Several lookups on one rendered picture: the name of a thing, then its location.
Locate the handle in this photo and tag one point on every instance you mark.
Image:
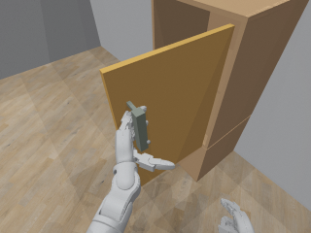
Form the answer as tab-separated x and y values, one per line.
140	126

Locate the left robot hand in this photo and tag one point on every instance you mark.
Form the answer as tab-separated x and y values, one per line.
124	148

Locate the cupboard door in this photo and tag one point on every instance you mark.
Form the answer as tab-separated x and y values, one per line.
178	85

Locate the right robot hand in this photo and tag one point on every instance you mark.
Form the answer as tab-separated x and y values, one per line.
240	222

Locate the left robot forearm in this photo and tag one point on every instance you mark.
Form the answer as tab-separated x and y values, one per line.
116	208

